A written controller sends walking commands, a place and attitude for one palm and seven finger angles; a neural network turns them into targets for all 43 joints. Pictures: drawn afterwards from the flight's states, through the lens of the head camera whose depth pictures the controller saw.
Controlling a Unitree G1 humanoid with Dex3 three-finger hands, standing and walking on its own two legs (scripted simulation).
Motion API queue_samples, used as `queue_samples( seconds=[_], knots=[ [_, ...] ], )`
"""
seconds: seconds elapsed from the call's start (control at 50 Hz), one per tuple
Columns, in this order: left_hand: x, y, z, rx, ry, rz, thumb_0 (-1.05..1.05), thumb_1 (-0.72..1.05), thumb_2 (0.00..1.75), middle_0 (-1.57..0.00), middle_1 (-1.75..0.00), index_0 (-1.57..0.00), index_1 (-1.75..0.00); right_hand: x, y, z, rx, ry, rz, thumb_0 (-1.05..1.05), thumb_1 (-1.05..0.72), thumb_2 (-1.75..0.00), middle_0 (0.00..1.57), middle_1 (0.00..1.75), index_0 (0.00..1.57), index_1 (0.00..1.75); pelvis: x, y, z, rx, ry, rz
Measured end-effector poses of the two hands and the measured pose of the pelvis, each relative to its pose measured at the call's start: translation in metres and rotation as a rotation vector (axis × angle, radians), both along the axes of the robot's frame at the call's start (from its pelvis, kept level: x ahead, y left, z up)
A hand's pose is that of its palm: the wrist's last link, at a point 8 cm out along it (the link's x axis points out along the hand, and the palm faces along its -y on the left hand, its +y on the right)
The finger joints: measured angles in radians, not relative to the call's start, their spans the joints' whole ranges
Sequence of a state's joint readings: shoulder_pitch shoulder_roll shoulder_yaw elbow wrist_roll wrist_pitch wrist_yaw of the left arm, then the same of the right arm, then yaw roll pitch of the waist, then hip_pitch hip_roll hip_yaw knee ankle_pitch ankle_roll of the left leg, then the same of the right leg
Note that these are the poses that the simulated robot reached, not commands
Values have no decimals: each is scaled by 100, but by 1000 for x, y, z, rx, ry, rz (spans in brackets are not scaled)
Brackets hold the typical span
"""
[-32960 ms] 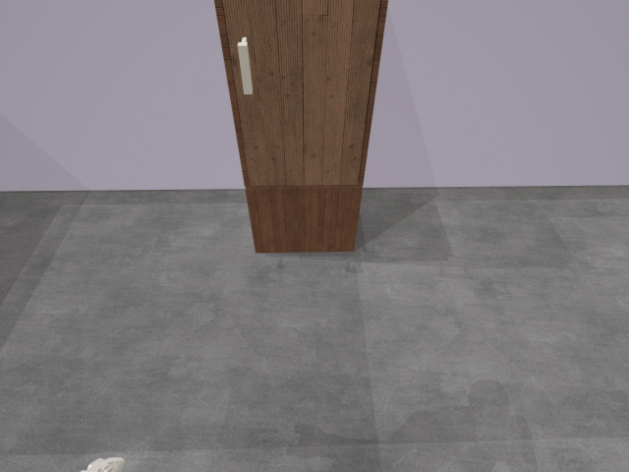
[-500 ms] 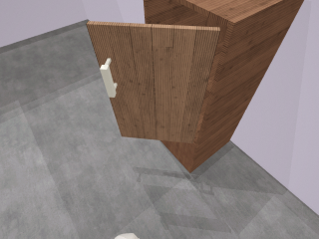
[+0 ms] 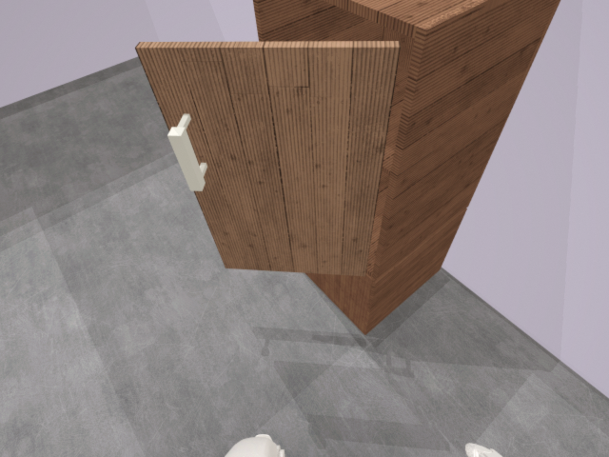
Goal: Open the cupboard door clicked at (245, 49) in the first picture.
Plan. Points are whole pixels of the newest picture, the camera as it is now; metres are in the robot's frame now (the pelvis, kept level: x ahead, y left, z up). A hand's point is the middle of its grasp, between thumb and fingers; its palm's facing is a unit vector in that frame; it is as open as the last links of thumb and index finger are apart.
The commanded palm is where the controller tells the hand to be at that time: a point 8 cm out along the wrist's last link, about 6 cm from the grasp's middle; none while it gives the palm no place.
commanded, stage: come to a stop and stand still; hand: left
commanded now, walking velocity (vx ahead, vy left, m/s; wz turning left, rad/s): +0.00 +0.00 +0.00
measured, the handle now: (191, 153) +0.57 +0.23 +0.06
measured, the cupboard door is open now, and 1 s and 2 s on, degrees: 45 45 45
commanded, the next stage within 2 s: look again from close up in 1.30 s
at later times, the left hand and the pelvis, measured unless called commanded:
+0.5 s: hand out of the picture +0.03 +0.15 -0.15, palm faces -0.01 -0.98 -0.21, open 7.4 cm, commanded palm none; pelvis +0.01 -0.03 +0.02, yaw +0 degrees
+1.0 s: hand out of the picture +0.04 +0.16 -0.16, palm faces +0.00 -0.98 -0.20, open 7.4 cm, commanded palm none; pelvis +0.04 -0.02 +0.02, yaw -1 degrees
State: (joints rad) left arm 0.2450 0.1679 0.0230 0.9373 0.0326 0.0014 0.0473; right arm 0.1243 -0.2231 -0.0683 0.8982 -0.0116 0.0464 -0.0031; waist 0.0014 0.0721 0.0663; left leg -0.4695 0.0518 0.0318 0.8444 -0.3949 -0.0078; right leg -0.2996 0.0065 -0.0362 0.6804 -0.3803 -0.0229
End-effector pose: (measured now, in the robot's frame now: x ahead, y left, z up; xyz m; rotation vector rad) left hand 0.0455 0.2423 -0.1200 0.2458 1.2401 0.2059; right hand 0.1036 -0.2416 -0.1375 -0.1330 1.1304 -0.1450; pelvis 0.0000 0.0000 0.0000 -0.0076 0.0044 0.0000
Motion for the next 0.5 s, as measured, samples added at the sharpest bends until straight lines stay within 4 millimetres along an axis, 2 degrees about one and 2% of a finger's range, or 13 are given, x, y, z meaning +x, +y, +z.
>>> queue_samples(
  seconds=[0.1,0.2,0.38,0.5],
  knots=[
    [2,-11,-5,-22,-48,-4,0,90,90,-21,-30,-20,-30,-20,-1,2,-2,-12,-15,1,-91,-90,20,30,19,30,-1,-5,-3,1,-20,12],
    [3,-22,-2,-48,-52,-5,0,90,90,-21,-30,-20,-30,-54,4,4,13,61,-2,1,-92,-90,20,30,20,30,-6,-12,4,11,-19,5],
    [-19,-36,1,-71,33,-22,0,91,90,-21,-30,-20,-30,-99,-12,10,5,191,-34,1,-92,-90,20,30,20,30,-3,-25,16,16,-3,-2],
    [-24,-40,-2,-86,79,-13,1,91,90,-21,-30,-20,-30,-115,-11,14,3,268,-43,1,-91,-90,20,30,20,30,6,-28,19,13,-6,-4]
  ],
)
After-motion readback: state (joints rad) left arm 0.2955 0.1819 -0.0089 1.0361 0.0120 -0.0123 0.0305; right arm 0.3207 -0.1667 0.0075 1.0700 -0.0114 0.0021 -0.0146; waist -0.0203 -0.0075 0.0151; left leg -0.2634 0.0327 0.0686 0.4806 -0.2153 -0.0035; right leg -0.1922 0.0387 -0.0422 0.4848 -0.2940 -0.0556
